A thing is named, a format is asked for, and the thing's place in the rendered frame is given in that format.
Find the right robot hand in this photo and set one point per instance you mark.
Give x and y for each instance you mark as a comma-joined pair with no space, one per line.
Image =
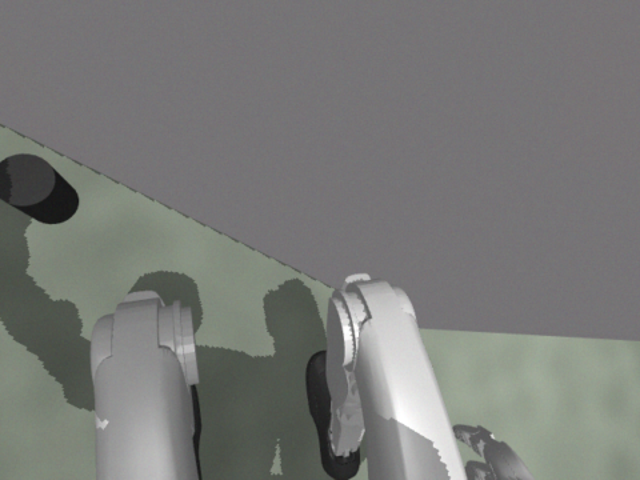
502,463

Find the can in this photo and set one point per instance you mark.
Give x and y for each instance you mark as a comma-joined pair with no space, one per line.
33,186

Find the right robot foot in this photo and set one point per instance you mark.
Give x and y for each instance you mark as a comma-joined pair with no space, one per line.
319,399

